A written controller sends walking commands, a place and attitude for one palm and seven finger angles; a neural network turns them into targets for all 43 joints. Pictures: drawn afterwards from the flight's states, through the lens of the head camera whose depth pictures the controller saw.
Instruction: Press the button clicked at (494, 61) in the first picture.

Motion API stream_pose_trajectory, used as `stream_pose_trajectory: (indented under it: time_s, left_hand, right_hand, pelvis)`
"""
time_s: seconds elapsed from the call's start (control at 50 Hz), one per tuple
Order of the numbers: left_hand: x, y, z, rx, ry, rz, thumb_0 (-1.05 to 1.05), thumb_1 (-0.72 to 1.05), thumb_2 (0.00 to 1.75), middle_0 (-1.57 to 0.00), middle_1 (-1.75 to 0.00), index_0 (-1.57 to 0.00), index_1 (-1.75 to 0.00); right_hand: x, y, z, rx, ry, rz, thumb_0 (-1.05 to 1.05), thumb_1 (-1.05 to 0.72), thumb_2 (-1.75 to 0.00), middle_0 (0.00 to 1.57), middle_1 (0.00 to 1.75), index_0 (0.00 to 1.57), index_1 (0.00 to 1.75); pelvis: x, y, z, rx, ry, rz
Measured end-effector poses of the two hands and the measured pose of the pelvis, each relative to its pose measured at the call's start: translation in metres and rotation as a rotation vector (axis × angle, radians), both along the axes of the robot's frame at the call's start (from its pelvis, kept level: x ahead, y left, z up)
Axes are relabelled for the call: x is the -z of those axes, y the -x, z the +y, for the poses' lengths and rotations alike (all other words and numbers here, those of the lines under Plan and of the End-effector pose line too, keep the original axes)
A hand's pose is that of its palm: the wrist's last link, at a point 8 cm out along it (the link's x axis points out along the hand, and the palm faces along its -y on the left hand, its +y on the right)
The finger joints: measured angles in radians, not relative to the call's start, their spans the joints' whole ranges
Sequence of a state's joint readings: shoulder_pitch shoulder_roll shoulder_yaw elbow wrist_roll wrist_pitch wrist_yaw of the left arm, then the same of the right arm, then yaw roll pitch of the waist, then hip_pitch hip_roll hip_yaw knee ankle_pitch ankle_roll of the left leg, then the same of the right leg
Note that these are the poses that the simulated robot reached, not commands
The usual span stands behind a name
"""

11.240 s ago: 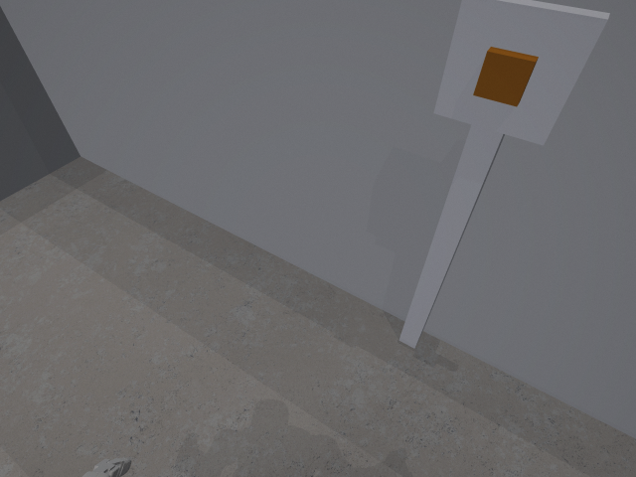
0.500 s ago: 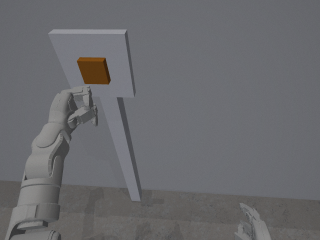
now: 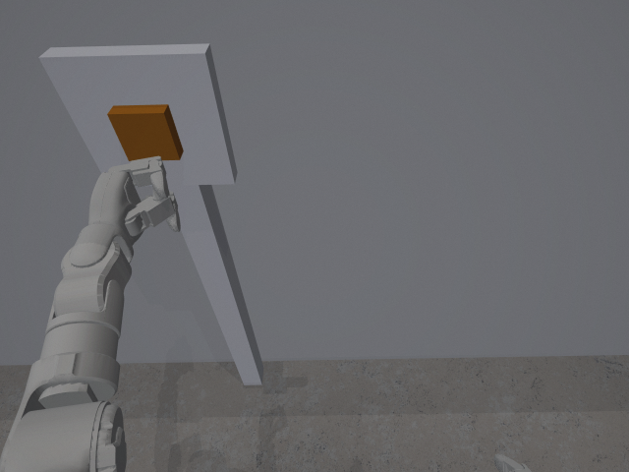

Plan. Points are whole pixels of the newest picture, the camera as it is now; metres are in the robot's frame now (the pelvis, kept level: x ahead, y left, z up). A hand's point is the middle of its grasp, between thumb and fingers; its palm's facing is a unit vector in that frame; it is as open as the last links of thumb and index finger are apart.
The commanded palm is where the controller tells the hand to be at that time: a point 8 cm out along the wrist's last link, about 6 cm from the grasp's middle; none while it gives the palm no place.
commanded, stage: aim a knuckle at the button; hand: left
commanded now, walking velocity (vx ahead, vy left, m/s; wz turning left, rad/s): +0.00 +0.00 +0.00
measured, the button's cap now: (148, 132) +0.50 +0.24 +0.20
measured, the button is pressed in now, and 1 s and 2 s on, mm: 0 0 10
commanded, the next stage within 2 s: press the button with the knuckle in 0.88 s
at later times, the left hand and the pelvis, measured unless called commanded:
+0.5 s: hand (166, 196) +0.40 +0.19 +0.17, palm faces +0.07 -1.00 +0.01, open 3.1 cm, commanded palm +0.37 +0.25 +0.16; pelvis +0.00 +0.00 +0.00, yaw +0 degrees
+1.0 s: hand (162, 198) +0.40 +0.20 +0.17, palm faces +0.04 -1.00 +0.01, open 3.1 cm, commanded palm +0.38 +0.25 +0.16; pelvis +0.00 +0.00 +0.00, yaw +0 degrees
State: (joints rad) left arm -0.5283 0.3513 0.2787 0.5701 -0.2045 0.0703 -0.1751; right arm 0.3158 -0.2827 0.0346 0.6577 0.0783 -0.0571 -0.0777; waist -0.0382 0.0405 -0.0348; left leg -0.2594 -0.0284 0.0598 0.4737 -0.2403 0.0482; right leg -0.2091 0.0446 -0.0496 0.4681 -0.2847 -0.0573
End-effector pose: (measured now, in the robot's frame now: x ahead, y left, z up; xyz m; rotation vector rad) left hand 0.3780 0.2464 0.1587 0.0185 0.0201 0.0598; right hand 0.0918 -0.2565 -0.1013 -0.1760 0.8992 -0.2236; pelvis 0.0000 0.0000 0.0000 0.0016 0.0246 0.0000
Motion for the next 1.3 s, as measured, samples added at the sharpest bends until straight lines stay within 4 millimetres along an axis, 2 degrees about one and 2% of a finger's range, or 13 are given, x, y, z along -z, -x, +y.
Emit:
stream_pose_trajectory:
  time_s: [0.12,0.24,0.3,0.4,0.46,0.52,0.6,0.72,0.88,1.0,1.12,1.3]
  left_hand:
    - [-0.014,0.008,0.005,-0.01,0.01,-0.091,0.02,0.9,0.9,-1.3,-1.49,-1.3,-1.5]
    - [-0.003,0.008,0.014,-0.016,-0.006,0.022,0.02,0.9,0.9,-1.3,-1.5,-1.3,-1.5]
    - [-0.002,0.011,0.008,0.0,-0.006,0.008,0.02,0.91,0.9,-1.3,-1.5,-1.3,-1.5]
    - [-0.013,0.009,-0.006,0.026,0.022,-0.076,0.02,0.9,0.9,-1.3,-1.5,-1.3,-1.5]
    - [-0.013,0.002,-0.004,0.009,0.033,-0.053,0.02,0.9,0.9,-1.3,-1.5,-1.3,-1.5]
    - [-0.005,-0.003,0.003,-0.013,0.016,0.006,0.02,0.9,0.9,-1.3,-1.49,-1.3,-1.5]
    - [-0.001,0.0,0.009,-0.018,-0.004,0.013,0.02,0.9,0.9,-1.3,-1.5,-1.3,-1.5]
    - [-0.011,0.007,0.009,0.007,0.021,-0.071,0.02,0.9,0.9,-1.3,-1.5,-1.3,-1.5]
    - [0.001,0.001,0.008,0.008,0.004,0.011,0.02,0.9,0.9,-1.3,-1.5,-1.3,-1.5]
    - [-0.008,0.003,0.004,0.016,0.029,-0.057,0.02,0.9,0.9,-1.3,-1.5,-1.3,-1.5]
    - [-0.008,-0.003,0.01,-0.004,0.011,-0.009,0.02,0.9,0.9,-1.3,-1.5,-1.3,-1.5]
    - [-0.013,-0.013,0.007,0.007,0.03,-0.029,0.02,0.9,0.9,-1.3,-1.5,-1.3,-1.5]
  right_hand:
    - [-0.002,0.0,0.0,0.004,-0.001,-0.007,0.01,-0.91,-0.9,0.2,0.3,0.2,0.3]
    - [-0.004,-0.012,0.001,-0.013,-0.006,-0.043,0.01,-0.91,-0.9,0.2,0.3,0.2,0.3]
    - [-0.005,-0.019,0.003,-0.029,-0.005,-0.056,0.01,-0.91,-0.9,0.2,0.3,0.2,0.3]
    - [-0.007,-0.029,0.009,-0.055,-0.005,-0.077,0.01,-0.91,-0.9,0.2,0.3,0.2,0.3]
    - [-0.01,-0.032,0.011,-0.053,-0.011,-0.089,0.01,-0.91,-0.9,0.21,0.3,0.2,0.3]
    - [-0.011,-0.031,0.011,-0.043,-0.017,-0.095,0.01,-0.91,-0.9,0.21,0.3,0.2,0.3]
    - [-0.009,-0.027,0.009,-0.034,-0.018,-0.08,0.01,-0.91,-0.9,0.21,0.3,0.2,0.3]
    - [-0.005,-0.021,0.008,-0.037,-0.006,-0.036,0.01,-0.91,-0.9,0.21,0.3,0.2,0.3]
    - [-0.005,-0.021,0.008,-0.026,-0.003,-0.041,0.01,-0.91,-0.9,0.21,0.3,0.2,0.3]
    - [-0.007,-0.025,0.012,-0.031,-0.005,-0.054,0.01,-0.91,-0.9,0.2,0.3,0.2,0.3]
    - [-0.008,-0.029,0.016,-0.038,-0.011,-0.06,0.01,-0.91,-0.9,0.21,0.3,0.2,0.3]
    - [-0.005,-0.02,0.015,-0.039,-0.001,-0.024,0.01,-0.91,-0.9,0.21,0.3,0.2,0.3]
  pelvis:
    - [0.0,-0.002,-0.003,0.004,0.0,-0.015]
    - [0.0,0.003,-0.003,-0.007,0.003,-0.009]
    - [0.001,0.005,-0.002,-0.013,0.004,-0.006]
    - [0.001,0.004,-0.002,-0.016,0.002,-0.009]
    - [0.001,0.003,-0.003,-0.011,0.001,-0.006]
    - [0.001,0.003,-0.004,-0.006,0.001,0.0]
    - [0.001,0.001,-0.002,-0.002,0.002,0.003]
    - [0.001,-0.002,-0.001,-0.008,0.003,-0.004]
    - [0.001,-0.001,0.003,-0.008,0.005,0.006]
    - [0.001,-0.003,0.004,-0.003,0.004,-0.001]
    - [0.001,-0.002,0.004,-0.009,0.006,0.0]
    - [0.001,0.0,0.005,-0.012,0.007,0.012]
